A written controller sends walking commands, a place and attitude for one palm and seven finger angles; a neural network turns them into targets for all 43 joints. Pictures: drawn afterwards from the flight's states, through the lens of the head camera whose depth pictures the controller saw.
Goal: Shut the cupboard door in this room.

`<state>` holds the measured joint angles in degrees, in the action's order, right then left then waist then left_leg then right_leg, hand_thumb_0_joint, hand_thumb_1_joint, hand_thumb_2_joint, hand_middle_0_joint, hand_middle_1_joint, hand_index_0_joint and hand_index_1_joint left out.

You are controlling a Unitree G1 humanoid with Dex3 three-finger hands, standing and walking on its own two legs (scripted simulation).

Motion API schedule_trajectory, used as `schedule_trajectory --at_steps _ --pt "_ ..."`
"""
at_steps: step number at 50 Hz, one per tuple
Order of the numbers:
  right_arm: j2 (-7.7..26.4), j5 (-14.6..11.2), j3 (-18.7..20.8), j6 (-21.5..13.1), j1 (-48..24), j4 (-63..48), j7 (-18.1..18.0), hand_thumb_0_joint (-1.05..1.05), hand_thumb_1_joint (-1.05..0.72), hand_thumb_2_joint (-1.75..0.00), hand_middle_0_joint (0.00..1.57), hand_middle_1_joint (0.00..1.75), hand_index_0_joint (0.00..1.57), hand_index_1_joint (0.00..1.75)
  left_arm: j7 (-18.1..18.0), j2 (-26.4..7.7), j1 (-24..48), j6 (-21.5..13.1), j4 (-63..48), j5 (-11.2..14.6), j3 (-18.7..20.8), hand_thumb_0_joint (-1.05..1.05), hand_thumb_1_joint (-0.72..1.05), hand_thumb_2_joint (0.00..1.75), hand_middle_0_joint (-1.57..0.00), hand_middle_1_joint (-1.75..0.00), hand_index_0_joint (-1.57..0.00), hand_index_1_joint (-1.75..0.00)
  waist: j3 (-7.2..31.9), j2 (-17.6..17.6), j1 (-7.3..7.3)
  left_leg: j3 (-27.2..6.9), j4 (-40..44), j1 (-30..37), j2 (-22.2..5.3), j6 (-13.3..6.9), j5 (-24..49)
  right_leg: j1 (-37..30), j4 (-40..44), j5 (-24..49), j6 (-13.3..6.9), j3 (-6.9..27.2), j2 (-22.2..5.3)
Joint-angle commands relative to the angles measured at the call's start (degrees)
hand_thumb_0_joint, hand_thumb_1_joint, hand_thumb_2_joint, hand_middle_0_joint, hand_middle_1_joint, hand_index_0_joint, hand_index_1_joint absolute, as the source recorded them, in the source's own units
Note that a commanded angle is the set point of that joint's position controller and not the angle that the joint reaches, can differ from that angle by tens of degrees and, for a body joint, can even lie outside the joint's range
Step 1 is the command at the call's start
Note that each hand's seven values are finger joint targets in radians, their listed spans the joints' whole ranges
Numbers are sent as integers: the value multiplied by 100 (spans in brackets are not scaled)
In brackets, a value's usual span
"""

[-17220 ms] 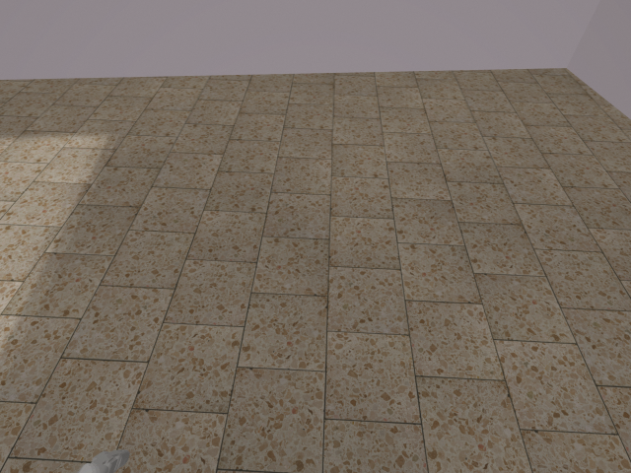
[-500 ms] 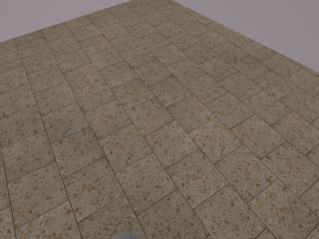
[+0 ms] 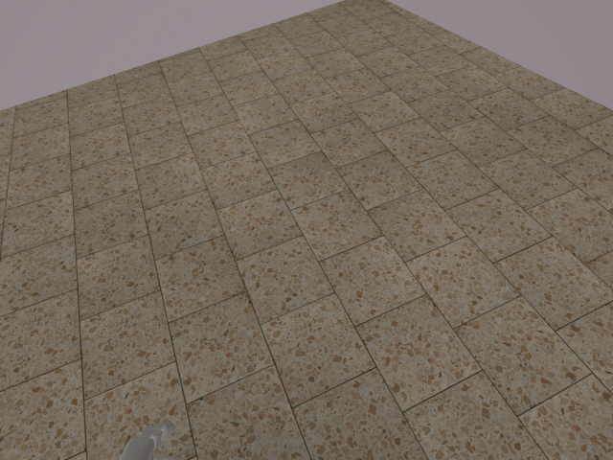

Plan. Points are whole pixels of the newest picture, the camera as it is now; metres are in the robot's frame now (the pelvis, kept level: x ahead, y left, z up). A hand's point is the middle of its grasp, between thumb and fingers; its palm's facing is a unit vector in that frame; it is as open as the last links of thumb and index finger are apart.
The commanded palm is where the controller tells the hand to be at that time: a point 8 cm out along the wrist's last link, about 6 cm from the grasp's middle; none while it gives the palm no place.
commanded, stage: turn or walk to find it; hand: left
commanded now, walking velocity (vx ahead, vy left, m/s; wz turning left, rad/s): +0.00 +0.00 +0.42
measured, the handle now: out of the picture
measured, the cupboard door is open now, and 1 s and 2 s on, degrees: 82 82 82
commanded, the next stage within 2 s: stand and wait in 1.68 s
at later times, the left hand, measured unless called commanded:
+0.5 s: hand out of the picture -0.07 +0.20 -0.17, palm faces +0.30 -0.92 -0.24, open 7.3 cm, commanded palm none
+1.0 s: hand out of the picture -0.02 +0.23 -0.14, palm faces +0.41 -0.88 -0.25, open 7.4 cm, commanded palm none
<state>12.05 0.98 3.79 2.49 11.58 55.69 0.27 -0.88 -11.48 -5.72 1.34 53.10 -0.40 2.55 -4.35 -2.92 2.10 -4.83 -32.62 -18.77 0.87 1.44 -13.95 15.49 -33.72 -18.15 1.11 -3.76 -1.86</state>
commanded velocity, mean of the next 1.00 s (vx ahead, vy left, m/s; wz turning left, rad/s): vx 0.00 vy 0.00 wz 0.42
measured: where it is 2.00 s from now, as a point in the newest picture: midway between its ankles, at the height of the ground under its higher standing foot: outside the picture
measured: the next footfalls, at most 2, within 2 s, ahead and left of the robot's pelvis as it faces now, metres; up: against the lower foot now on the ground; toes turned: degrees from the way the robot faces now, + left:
left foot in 0.52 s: -0.04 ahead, +0.12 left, +0.00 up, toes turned +21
right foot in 1.06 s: +0.04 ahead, -0.10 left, +0.00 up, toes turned +23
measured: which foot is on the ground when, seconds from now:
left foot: down 0.00-0.00, up 0.02-0.50, down 0.52-1.00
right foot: down 0.00-0.52, up 0.54-1.00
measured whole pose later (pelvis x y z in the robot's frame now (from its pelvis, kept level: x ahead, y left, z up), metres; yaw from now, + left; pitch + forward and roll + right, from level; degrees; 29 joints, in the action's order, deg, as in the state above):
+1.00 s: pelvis -0.05 +0.00 +0.01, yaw +25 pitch +0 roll +0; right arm 10.9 1.3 3.2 2.2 13.2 56.0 0.0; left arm -1.0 -12.5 -5.3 2.9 53.1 -0.2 2.8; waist -4.6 -0.5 2.5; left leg -3.8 -28.1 -14.5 2.4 -1.3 -13.1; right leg 20.0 -43.7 -24.3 4.4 -1.6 -2.7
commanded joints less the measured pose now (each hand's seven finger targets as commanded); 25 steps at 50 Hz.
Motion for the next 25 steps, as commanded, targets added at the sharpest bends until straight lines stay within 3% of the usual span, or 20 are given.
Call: schedule_trajectory --at_steps 1,2,3,4,6,13,20,22,23,24,25 --pt "716 18 225 -35 -186 -571 -44 0 -90 -90 20 30 20 30 -114 -1380 -900 -166 -271 -62 285 0 90 90 -20 -30 -20 -30 586 1514 -462 -137 -2715 -1358 20 11 -1827 -715 1847 1314 -922 2005 -2519" --pt "726 45 251 32 -50 -459 -20 0 -90 -90 20 30 20 30 -132 -1161 -479 -188 -352 -57 305 0 90 90 -20 -30 -20 -30 255 1852 -291 -222 -3185 -1335 -111 -7 -1546 -167 2063 581 -889 1780 -2264" --pt "697 42 274 75 -21 -346 10 0 -90 -90 20 30 20 30 -100 -1066 -262 -158 -432 -51 247 0 90 90 -20 -30 -20 -30 -13 1382 -187 -108 -3609 -1302 -110 23 -1216 85 2062 215 -760 1462 -1946" --pt "656 49 265 82 178 -249 40 0 -90 -90 20 30 20 30 -100 -900 -56 -154 -478 -42 190 0 90 90 -20 -30 -20 -30 -56 1203 -21 -29 -3712 -1340 -174 57 -942 29 1928 517 -631 1029 -1720" --pt "556 38 224 88 336 -136 65 0 -90 -90 20 30 20 30 -81 -781 -180 -215 -474 -44 157 0 90 90 -20 -30 -20 -30 33 1218 -27 158 -3834 -1339 -193 173 -554 -278 1759 1202 -555 446 -1488" --pt "531 19 127 86 -174 -233 36 0 -90 -90 20 30 20 30 -108 -920 -1054 -239 -149 -85 201 0 90 90 -20 -30 -20 -30 402 1095 -373 352 -2970 -1325 -366 334 -898 -1233 1475 2404 -841 371 -1809" --pt "425 -61 -10 -24 -532 -354 21 0 -90 -90 20 30 20 30 -81 -1208 -1257 -165 49 -145 266 0 90 90 -20 -30 -20 -30 667 1405 -552 825 -1192 -550 -322 187 -1362 -1443 1059 3177 -986 136 -1985" --pt "446 -69 -14 -60 -383 -333 12 0 -90 -90 20 30 20 30 -73 -1242 -1167 -142 92 -137 281 0 90 90 -20 -30 -20 -30 755 1438 -439 962 -558 -130 -263 127 -1053 -1280 862 3072 -873 40 -1966" --pt "473 -63 -9 -84 -243 -297 11 0 -90 -90 20 30 20 30 -64 -1263 -1082 -133 107 -121 287 0 90 90 -20 -30 -20 -30 809 1369 -330 1023 -75 201 -246 100 -645 -1151 671 2911 -725 -120 -1909" --pt "551 -56 7 -112 -68 -253 22 0 -90 -90 20 30 20 30 -58 -1225 -976 -111 95 -81 290 0 90 90 -20 -30 -20 -30 845 1157 -196 970 595 744 -300 47 -9 -806 341 2514 -493 -336 -1789" --pt "849 -37 72 -174 117 -226 24 0 -90 -90 20 30 20 30 -47 -1076 -1013 -77 34 -36 264 0 90 90 -20 -30 -20 -30 991 367 -66 453 1127 1581 -701 -126 822 -59 -385 1770 -177 -594 -1500"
